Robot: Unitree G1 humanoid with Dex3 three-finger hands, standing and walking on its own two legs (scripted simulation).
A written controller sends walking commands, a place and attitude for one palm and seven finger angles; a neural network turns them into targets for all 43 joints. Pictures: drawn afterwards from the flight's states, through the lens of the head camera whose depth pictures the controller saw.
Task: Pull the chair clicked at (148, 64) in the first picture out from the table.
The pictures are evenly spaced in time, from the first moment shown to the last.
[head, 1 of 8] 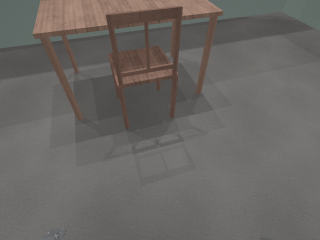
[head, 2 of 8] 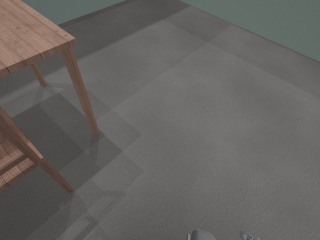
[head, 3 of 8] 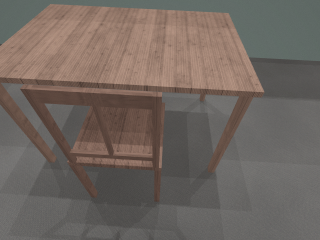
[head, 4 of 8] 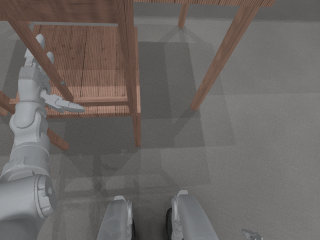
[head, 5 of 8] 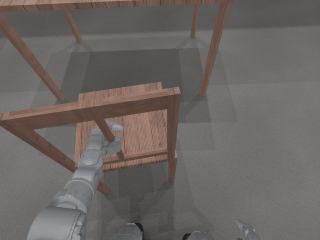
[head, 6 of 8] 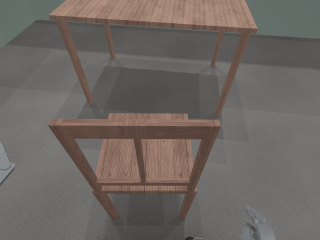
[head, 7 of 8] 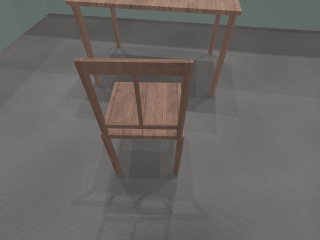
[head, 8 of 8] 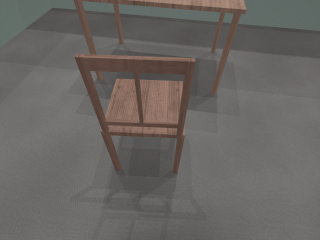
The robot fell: no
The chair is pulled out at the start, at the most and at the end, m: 0.00 0.64 0.64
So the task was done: yes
